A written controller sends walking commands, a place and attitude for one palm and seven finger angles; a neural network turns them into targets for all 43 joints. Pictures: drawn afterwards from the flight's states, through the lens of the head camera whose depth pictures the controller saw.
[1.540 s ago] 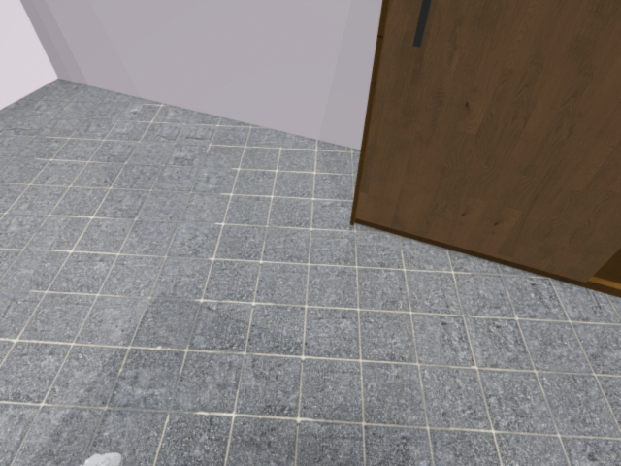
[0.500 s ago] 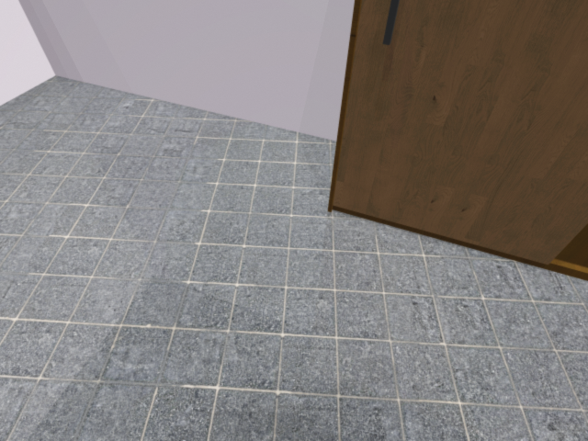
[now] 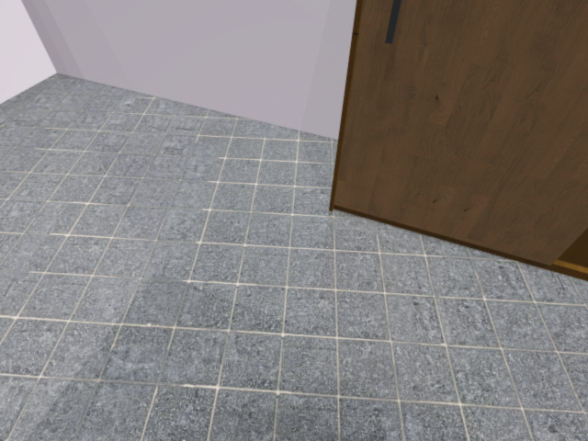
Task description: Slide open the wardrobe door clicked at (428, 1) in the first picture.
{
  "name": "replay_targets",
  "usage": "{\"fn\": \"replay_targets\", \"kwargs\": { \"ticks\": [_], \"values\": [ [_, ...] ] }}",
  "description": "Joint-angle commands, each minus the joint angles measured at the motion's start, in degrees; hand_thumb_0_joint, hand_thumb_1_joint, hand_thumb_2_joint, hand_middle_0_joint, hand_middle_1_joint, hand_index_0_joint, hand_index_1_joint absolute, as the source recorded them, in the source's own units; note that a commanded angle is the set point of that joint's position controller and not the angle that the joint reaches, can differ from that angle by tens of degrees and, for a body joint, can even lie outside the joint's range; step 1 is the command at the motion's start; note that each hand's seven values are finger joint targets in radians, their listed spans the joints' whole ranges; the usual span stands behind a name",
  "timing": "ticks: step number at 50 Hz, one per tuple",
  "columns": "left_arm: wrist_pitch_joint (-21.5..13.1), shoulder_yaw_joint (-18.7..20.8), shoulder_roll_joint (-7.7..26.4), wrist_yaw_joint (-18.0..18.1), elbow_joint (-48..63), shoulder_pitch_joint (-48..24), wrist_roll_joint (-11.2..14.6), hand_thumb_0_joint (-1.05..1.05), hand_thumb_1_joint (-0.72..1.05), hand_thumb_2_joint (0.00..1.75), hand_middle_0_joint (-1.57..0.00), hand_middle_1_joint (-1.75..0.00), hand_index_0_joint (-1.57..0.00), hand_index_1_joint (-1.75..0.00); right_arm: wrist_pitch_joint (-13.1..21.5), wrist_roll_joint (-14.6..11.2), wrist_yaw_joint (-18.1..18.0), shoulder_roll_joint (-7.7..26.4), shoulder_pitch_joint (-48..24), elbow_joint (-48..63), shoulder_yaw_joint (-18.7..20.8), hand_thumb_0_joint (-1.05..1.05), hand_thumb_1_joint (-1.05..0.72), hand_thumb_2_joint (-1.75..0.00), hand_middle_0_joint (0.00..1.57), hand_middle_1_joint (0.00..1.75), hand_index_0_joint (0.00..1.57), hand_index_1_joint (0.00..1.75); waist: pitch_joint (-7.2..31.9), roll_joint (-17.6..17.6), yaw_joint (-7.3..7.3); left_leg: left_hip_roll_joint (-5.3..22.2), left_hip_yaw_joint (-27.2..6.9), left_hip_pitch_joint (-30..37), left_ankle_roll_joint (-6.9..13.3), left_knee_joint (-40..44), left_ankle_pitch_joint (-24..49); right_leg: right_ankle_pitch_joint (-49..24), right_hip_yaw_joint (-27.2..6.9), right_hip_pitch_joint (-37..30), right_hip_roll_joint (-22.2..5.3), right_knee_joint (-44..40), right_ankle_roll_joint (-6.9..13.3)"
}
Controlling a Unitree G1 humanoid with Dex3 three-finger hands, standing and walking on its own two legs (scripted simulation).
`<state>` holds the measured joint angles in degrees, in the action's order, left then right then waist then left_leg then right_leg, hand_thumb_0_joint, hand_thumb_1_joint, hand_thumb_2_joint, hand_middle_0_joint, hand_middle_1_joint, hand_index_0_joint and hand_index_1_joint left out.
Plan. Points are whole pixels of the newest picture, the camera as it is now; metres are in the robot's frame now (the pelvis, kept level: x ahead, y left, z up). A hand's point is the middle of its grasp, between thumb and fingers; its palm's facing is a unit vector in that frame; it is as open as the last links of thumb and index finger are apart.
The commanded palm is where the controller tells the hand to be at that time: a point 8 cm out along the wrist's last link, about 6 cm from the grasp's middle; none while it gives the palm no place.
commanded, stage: walk to a spot facing it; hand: left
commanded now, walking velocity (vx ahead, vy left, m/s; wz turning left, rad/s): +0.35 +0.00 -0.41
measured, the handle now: out of the picture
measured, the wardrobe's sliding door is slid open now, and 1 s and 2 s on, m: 0.00 0.00 0.00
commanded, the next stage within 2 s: turn to face it in 1.10 s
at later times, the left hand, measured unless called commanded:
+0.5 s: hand out of the picture +0.07 +0.15 -0.18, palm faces -0.04 -0.98 -0.18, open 7.4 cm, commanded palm none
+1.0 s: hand (223, 285) +0.43 +0.18 -0.17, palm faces -0.28 -0.94 -0.21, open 7.4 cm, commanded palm none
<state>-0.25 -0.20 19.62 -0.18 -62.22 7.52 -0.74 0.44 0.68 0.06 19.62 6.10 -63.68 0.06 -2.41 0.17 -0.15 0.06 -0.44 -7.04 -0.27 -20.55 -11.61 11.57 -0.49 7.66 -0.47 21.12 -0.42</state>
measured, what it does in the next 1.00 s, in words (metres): walks ahead, turning right: left foot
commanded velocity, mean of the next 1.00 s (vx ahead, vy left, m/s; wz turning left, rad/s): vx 0.32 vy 0.00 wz -0.42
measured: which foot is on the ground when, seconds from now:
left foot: down 0.00-0.36, up 0.38-0.70, down 0.72-1.00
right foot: down 0.00-0.72, up 0.74-1.00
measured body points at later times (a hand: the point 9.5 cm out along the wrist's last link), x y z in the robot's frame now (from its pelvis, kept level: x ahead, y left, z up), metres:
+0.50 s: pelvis +0.10 -0.02 -0.01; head +0.12 -0.03 +0.43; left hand +0.07 +0.20 -0.17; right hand +0.07 -0.26 -0.17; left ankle +0.08 +0.10 -0.67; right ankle +0.01 -0.11 -0.75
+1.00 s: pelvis +0.30 +0.01 -0.01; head +0.31 +0.01 +0.44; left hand +0.45 +0.22 -0.15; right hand +0.25 -0.24 -0.15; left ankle +0.34 +0.09 -0.75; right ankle +0.30 -0.13 -0.66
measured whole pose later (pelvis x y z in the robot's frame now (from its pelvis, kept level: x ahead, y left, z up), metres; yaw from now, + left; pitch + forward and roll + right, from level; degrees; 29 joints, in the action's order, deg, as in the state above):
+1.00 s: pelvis +0.30 +0.01 -0.01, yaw -22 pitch -1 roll +1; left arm 1.1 6.6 12.3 -1.7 -54.6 13.0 -2.2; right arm 4.2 1.6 -1.5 10.2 14.8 -58.5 3.9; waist -1.8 1.9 -1.3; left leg 3.6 16.9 -10.6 2.5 -26.0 -14.2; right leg 12.1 3.4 36.0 -5.5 66.4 -0.4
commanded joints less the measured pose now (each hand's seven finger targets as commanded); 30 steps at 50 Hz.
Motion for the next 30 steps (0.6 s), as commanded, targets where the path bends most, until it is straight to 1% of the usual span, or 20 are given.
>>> {"fn": "replay_targets", "kwargs": {
  "ticks": [1,2,3,5,7,8,10,11,13,15,16,17,18,19,20,21,23,25,28,30],
  "values": [
    [-0.9,1.3,7.8,1.0,2.6,-0.3,0.2,0.00,0.90,0.90,-0.20,-0.30,-0.20,-0.30,1.1,-0.1,-0.6,7.9,-1.4,2.8,1.1,0.00,-0.90,-0.90,0.20,0.30,0.20,0.30,4.9,0.1,0.09,6.7,-4.4,1.2,1.1,2.9,6.1,-5.2,-5.3,0.0,-6.4,-3.3,1.5],
    [-0.2,0.7,4.7,1.0,1.9,1.9,0.1,0.00,0.90,0.90,-0.20,-0.30,-0.20,-0.30,0.5,0.2,-0.4,4.6,0.8,2.1,0.3,0.00,-0.90,-0.90,0.20,0.30,0.20,0.30,4.7,0.4,0.07,6.4,-3.5,1.0,0.5,2.0,1.4,0.4,-5.5,0.6,-5.9,-2.9,1.2],
    [0.3,0.8,4.5,0.9,1.6,3.5,-0.1,0.00,0.90,0.90,-0.20,-0.30,-0.20,-0.30,0.2,0.3,-0.3,4.3,2.2,1.8,0.4,0.00,-0.90,-0.90,0.20,0.30,0.20,0.30,4.0,0.8,-0.11,6.1,-3.0,0.2,0.5,1.2,-5.3,7.7,-6.4,1.9,-5.4,-3.0,1.5],
    [0.9,1.5,5.2,0.2,2.5,4.1,-0.5,0.00,0.90,0.90,-0.20,-0.30,-0.20,-0.30,-0.2,0.7,-0.2,5.0,3.2,2.4,1.0,0.00,-0.90,-0.90,0.20,0.30,0.20,0.30,-1.7,0.7,-0.04,5.9,-3.0,-4.6,1.0,1.8,-17.3,18.0,-8.2,6.7,-4.1,-2.7,2.5],
    [0.9,2.1,4.8,-0.4,3.6,5.5,-0.6,0.00,0.90,0.90,-0.20,-0.30,-0.20,-0.30,0.0,0.7,-0.2,5.6,4.1,3.4,1.6,0.00,-0.90,-0.90,0.20,0.30,0.20,0.30,-4.7,-0.1,-0.03,6.8,-3.7,-6.4,1.9,1.5,-21.9,20.8,-8.8,10.1,-2.9,-0.6,3.4],
    [0.7,2.3,4.5,-0.6,4.1,6.8,-0.6,0.00,0.90,0.90,-0.20,-0.30,-0.20,-0.30,0.2,0.6,-0.2,5.8,5.0,3.7,1.9,0.00,-0.90,-0.90,0.20,0.30,0.20,0.30,-4.1,-0.7,-0.10,7.7,-4.3,-5.9,2.6,0.7,-22.7,20.8,-8.6,10.8,-2.4,1.0,3.8],
    [0.1,2.8,3.0,-0.9,5.1,7.9,-0.7,0.00,0.90,0.90,-0.20,-0.30,-0.20,-0.30,0.9,0.6,-0.5,5.8,7.1,4.3,2.5,0.00,-0.90,-0.90,0.20,0.30,0.20,0.30,-4.4,-2.2,0.32,10.0,-6.4,-4.2,4.3,0.4,-21.5,17.4,-7.5,13.5,-0.7,6.5,4.1],
    [-0.2,2.9,2.0,-0.9,5.6,8.5,-0.6,0.00,0.90,0.90,-0.20,-0.30,-0.20,-0.30,1.2,0.5,-0.6,6.1,8.5,4.4,2.9,0.00,-0.90,-0.90,0.20,0.30,0.20,0.30,-4.1,-4.6,0.55,11.9,-8.2,-2.4,5.4,1.2,-20.3,15.1,-5.8,15.4,0.4,10.4,3.8],
    [-1.1,2.9,-0.2,-1.1,6.8,8.0,-0.5,0.00,0.90,0.90,-0.20,-0.30,-0.20,-0.30,1.9,0.3,-0.8,6.6,11.6,4.2,3.7,0.00,-0.90,-0.90,0.20,0.30,0.20,0.30,-3.4,-10.0,1.27,16.9,-12.1,3.2,8.4,2.6,-12.2,11.7,0.0,20.0,2.1,17.7,2.9],
    [-1.7,3.0,-1.8,-1.2,7.3,7.7,-0.4,0.00,0.90,0.90,-0.20,-0.30,-0.20,-0.30,2.3,0.4,-1.0,5.1,13.2,3.8,3.8,0.00,-0.90,-0.90,0.20,0.30,0.20,0.30,-4.1,-9.6,1.21,18.4,-9.3,4.8,9.4,-0.8,1.5,14.6,2.4,19.7,0.5,17.0,2.3],
    [-2.0,3.4,-2.3,-1.2,6.2,10.8,-0.5,0.00,0.90,0.90,-0.20,-0.30,-0.20,-0.30,2.2,0.4,-1.1,4.2,12.2,3.8,3.6,0.00,-0.90,-0.90,0.20,0.30,0.20,0.30,-3.9,-7.0,-0.74,16.6,-5.0,-1.4,7.5,-6.5,3.5,11.4,2.8,11.2,0.3,11.9,2.9],
    [-2.3,4.2,-1.3,-1.0,3.9,18.1,-0.8,0.00,0.90,0.90,-0.20,-0.30,-0.20,-0.30,2.3,0.4,-0.9,2.3,9.7,4.9,3.2,0.00,-0.90,-0.90,0.20,0.30,0.20,0.30,-1.5,-0.1,-4.24,11.2,2.2,-12.2,4.0,-18.9,4.2,6.3,-3.5,-2.9,-1.9,4.9,5.1],
    [-3.0,5.6,4.7,0.0,0.6,28.2,-1.0,0.00,0.90,0.90,-0.20,-0.30,-0.20,-0.30,3.0,0.0,-0.5,-1.7,4.5,8.2,2.5,0.00,-0.90,-0.90,0.20,0.30,0.20,0.30,-0.3,20.3,-7.78,2.8,10.8,-29.7,0.0,-38.4,-8.4,-4.7,-25.9,-15.0,-14.9,-3.5,10.7],
    [-3.4,5.3,4.6,0.9,-1.4,33.4,-0.1,0.00,0.90,0.90,-0.20,-0.30,-0.20,-0.30,3.5,0.4,-0.4,-0.6,-2.4,10.9,2.4,0.00,-0.90,-0.90,0.20,0.30,0.20,0.30,-3.1,18.4,-9.89,2.9,5.4,-36.6,-0.1,-45.3,-21.1,-19.8,-35.1,-15.1,-19.5,-5.0,14.5],
    [-3.3,4.8,2.2,1.5,-1.0,32.2,-0.5,0.00,0.90,0.90,-0.20,-0.30,-0.20,-0.30,3.6,0.4,-0.5,-1.8,-3.9,11.1,2.6,0.00,-0.90,-0.90,0.20,0.30,0.20,0.30,-5.0,8.0,-8.47,4.9,2.7,-39.9,-0.4,-48.2,-18.9,-24.6,-32.4,-15.3,-19.7,-3.4,17.2],
    [-3.3,4.5,1.4,1.7,-0.4,29.7,-0.8,0.00,0.90,0.90,-0.20,-0.30,-0.20,-0.30,3.6,0.4,-0.3,-3.0,-3.0,10.6,2.7,0.00,-0.90,-0.90,0.20,0.30,0.20,0.30,-4.0,3.1,-6.45,6.2,2.0,-40.3,-0.6,-48.1,-16.7,-22.2,-28.2,-15.8,-18.6,-2.2,16.7],
    [-3.7,4.1,-1.1,2.0,0.6,25.8,-0.9,0.00,0.90,0.90,-0.20,-0.30,-0.20,-0.30,3.0,0.6,0.3,-4.3,-1.3,9.4,3.0,0.00,-0.90,-0.90,0.20,0.30,0.20,0.30,-3.5,2.3,-3.94,7.1,3.1,-36.7,-1.3,-44.5,-13.0,-16.4,-21.6,-11.0,-15.6,-3.9,14.3],
    [-4.1,3.7,-2.2,2.0,0.7,23.7,-1.0,0.00,0.90,0.90,-0.20,-0.30,-0.20,-0.30,2.1,0.5,0.8,-5.7,0.0,9.4,3.2,0.00,-0.90,-0.90,0.20,0.30,0.20,0.30,-4.2,5.5,-1.80,7.0,4.0,-33.6,-2.0,-40.5,-8.0,-14.6,-17.5,-5.3,-13.5,-6.8,13.0],
    [-4.4,3.7,-2.3,2.1,0.1,22.2,-1.0,0.00,0.90,0.90,-0.20,-0.30,-0.20,-0.30,2.1,0.1,1.7,-7.0,-1.4,10.5,3.3,0.00,-0.90,-0.90,0.20,0.30,0.20,0.30,-4.9,6.9,-0.95,6.4,5.6,-28.8,-1.8,-30.6,-2.3,-14.7,-13.0,-1.9,-10.8,-8.4,10.9],
    [-4.3,3.9,-2.0,2.1,-0.1,21.1,-0.9,0.00,0.90,0.90,-0.20,-0.30,-0.20,-0.30,2.5,-0.1,1.9,-7.4,-2.0,11.2,3.1,0.00,-0.90,-0.90,0.20,0.30,0.20,0.30,-5.5,8.7,-0.66,5.0,7.0,-22.3,-1.1,-23.4,0.6,-15.8,-10.5,1.0,-9.3,-8.5,9.1]
  ]
}}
